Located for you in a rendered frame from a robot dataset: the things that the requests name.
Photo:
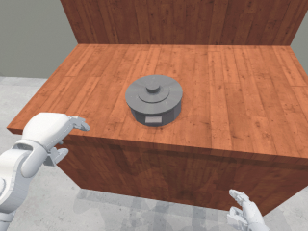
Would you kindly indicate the right robot hand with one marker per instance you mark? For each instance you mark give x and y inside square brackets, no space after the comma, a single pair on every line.
[241,218]

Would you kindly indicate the pot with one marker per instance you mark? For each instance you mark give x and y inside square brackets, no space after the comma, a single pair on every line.
[157,120]

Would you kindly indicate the left robot hand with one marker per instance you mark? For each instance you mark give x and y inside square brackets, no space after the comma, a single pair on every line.
[48,129]

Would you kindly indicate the robot left forearm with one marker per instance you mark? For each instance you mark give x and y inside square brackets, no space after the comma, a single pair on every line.
[18,166]

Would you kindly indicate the table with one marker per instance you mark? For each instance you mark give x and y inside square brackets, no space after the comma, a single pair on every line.
[243,123]

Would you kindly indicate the lid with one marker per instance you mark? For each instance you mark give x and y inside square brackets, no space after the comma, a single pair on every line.
[153,104]

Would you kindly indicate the knob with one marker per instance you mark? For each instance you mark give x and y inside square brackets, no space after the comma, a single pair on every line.
[153,86]

